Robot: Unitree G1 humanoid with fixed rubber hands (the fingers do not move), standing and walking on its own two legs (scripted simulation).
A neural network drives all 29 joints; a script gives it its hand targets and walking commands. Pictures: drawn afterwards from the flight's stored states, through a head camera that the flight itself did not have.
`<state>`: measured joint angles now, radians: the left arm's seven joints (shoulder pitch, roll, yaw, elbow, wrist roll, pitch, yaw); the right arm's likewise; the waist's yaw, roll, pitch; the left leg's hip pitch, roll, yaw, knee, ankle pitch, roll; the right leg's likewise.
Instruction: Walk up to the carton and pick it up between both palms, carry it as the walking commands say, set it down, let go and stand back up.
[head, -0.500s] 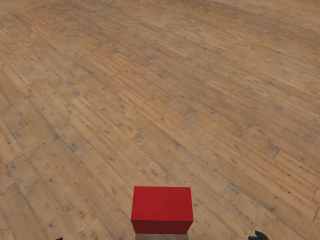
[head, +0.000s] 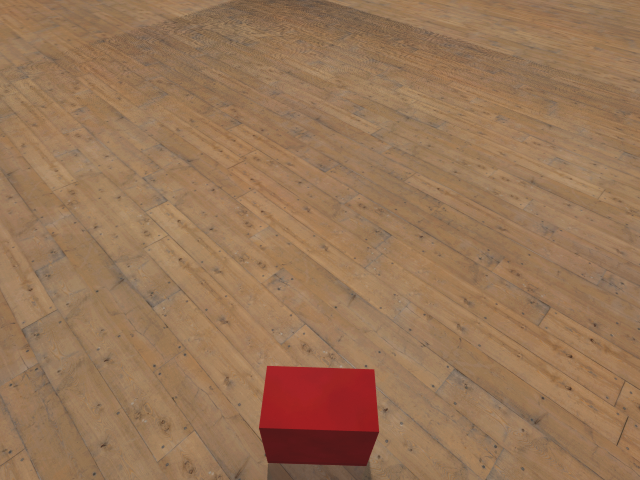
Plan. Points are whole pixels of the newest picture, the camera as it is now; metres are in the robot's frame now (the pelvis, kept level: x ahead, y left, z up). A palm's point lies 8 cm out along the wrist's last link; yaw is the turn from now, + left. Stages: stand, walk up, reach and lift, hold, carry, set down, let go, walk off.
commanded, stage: stand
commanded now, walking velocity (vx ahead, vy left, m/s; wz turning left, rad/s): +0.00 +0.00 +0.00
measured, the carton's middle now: (318, 418) +0.43 -0.01 -0.64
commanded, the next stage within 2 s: none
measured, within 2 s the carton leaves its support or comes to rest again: neither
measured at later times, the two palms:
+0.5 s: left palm out of the picture +0.03 +0.28 -0.12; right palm out of the picture -0.01 -0.28 -0.13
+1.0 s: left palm out of the picture +0.05 +0.28 -0.12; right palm out of the picture +0.06 -0.28 -0.12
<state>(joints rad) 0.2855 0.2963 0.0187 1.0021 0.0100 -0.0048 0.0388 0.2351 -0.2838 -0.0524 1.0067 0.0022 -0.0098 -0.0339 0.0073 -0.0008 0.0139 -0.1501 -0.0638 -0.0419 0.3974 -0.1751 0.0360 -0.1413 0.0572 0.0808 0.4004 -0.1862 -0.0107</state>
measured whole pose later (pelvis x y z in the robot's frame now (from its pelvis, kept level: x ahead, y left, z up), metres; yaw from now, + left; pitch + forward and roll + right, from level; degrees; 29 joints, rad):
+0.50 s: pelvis -0.01 +0.00 +0.00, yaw +0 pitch -4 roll +0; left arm 0.25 0.30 0.02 1.01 0.01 -0.02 0.03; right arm 0.29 -0.29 -0.03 1.04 0.00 -0.02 -0.03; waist -0.01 0.00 0.05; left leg -0.19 -0.07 -0.03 0.40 -0.15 0.04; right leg -0.19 0.05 0.09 0.42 -0.16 -0.01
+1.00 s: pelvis +0.02 +0.00 +0.00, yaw +0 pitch -2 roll +0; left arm 0.26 0.30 0.00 1.01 0.00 -0.03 0.03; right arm 0.23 -0.30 -0.03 1.02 0.01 -0.03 -0.03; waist 0.01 0.01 0.03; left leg -0.16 -0.06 -0.04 0.37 -0.18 0.04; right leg -0.16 0.05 0.08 0.38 -0.19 -0.02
